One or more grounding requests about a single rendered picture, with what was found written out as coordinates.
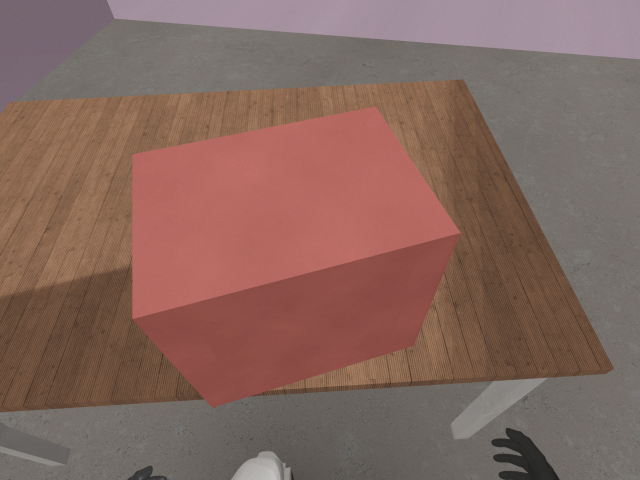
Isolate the carton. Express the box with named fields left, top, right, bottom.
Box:
left=132, top=106, right=460, bottom=408

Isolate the robot right hand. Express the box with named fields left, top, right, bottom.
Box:
left=491, top=428, right=560, bottom=480

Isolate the table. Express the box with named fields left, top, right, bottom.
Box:
left=0, top=79, right=614, bottom=466

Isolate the robot left shin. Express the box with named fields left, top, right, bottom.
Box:
left=258, top=451, right=281, bottom=461

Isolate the robot left thigh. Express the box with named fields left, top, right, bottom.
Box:
left=231, top=457, right=291, bottom=480

